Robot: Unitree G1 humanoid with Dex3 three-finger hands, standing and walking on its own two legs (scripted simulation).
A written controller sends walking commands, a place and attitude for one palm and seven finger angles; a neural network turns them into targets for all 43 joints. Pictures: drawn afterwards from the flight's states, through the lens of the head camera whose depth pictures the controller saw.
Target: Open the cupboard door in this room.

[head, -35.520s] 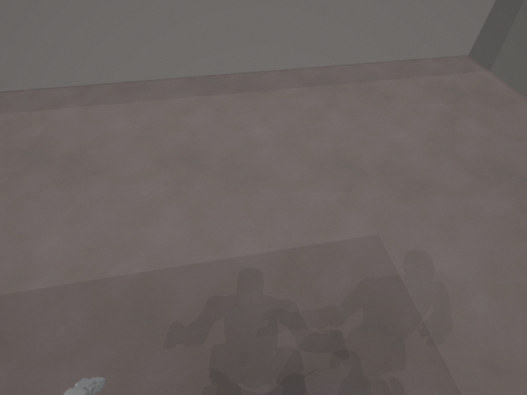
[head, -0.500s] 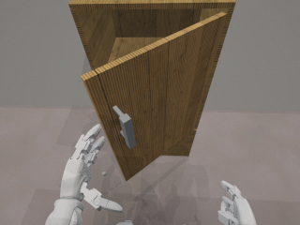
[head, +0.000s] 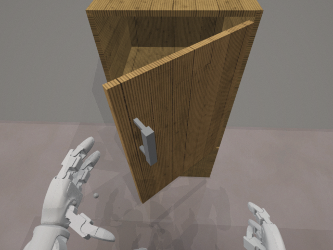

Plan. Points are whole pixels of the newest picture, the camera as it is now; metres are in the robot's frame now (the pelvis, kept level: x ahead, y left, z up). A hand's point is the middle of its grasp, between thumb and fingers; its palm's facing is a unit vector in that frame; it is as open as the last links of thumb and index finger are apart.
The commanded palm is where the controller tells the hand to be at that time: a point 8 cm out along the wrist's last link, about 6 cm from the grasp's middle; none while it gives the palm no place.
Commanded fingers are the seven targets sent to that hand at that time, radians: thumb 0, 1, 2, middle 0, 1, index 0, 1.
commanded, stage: draw the hand back to the body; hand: left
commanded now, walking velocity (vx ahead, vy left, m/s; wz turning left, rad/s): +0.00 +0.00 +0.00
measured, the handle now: (145, 142) +0.35 +0.08 +0.07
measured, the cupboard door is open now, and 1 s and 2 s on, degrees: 41 41 41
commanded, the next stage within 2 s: step back with the hand held close in 1.34 s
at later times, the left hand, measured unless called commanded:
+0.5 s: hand (45, 187) +0.21 +0.23 +0.14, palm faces +0.25 -0.91 -0.33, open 14.6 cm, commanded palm +0.17 +0.27 +0.17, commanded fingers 0.00 0.13 0.57 -0.17 -0.30 -0.17 -0.30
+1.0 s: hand out of the picture +0.22 +0.27 +0.21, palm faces +0.44 -0.80 -0.41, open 8.7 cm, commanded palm +0.17 +0.31 +0.22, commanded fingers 0.00 0.90 0.90 -0.20 -0.30 -0.20 -0.30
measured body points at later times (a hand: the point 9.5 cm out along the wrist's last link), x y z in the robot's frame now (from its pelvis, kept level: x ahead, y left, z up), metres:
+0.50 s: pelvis +0.01 +0.02 +0.04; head +0.01 +0.01 +0.49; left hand +0.19 +0.27 +0.16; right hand +0.20 -0.19 -0.04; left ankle +0.00 +0.12 -0.69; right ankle +0.00 -0.11 -0.69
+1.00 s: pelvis +0.02 +0.01 +0.06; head +0.01 -0.01 +0.51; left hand +0.19 +0.31 +0.23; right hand +0.22 -0.21 -0.03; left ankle +0.00 +0.12 -0.69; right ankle +0.00 -0.11 -0.69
